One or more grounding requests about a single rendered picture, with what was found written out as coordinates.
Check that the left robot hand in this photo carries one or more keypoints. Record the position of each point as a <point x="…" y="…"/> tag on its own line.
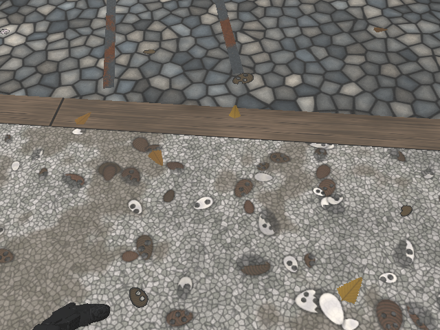
<point x="72" y="316"/>

